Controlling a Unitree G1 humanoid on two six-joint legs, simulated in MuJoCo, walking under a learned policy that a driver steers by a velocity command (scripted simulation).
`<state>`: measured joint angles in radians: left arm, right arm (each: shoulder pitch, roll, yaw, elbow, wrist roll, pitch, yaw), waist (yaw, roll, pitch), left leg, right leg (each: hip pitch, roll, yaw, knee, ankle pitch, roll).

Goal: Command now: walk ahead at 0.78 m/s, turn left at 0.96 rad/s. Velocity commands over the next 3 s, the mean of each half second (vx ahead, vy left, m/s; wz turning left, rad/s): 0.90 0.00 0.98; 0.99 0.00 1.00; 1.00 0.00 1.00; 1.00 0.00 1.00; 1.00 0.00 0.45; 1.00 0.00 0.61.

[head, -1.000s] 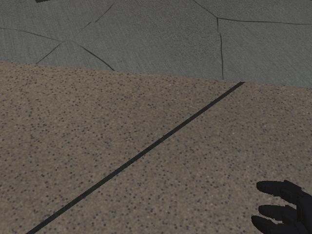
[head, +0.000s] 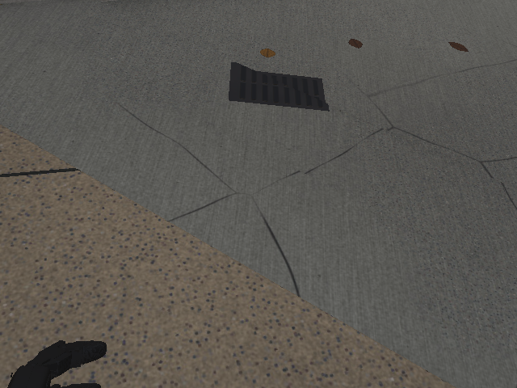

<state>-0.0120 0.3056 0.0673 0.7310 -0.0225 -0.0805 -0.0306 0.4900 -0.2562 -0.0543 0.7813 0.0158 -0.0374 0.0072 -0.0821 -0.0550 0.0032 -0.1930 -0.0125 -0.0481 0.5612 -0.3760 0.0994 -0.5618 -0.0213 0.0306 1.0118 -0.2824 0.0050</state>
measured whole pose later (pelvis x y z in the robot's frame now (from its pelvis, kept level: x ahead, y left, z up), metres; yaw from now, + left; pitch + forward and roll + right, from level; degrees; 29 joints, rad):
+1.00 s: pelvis +0.69 +0.31 +0.00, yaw +57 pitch -1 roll -2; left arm -0.03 0.29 0.02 0.59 0.02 -0.12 -0.02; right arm 0.45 -0.25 -0.05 0.72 0.03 -0.06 0.00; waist -0.09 -0.03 0.08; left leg -0.09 -0.15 -0.15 0.45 -0.32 0.15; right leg -0.68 -0.09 0.16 0.83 -0.11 0.05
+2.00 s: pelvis +0.93 +1.13 -0.01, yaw +116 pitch +1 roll -1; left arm -0.05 0.28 0.03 0.54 -0.02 -0.12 -0.01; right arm 0.44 -0.26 -0.07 0.74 0.04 -0.06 -0.02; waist -0.12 -0.05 0.06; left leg 0.02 -0.13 -0.29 0.45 -0.45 0.11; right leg -0.64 -0.04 0.16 0.54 0.06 0.09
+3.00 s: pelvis +0.40 +1.87 -0.03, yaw +147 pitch +2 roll -1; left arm -0.07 0.27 0.00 0.57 -0.02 -0.14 -0.01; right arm 0.53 -0.28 -0.07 0.83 0.01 -0.05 -0.02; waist -0.12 0.00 0.02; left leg 0.06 -0.07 -0.29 0.60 -0.56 0.07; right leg -0.54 0.00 0.07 0.57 -0.06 0.04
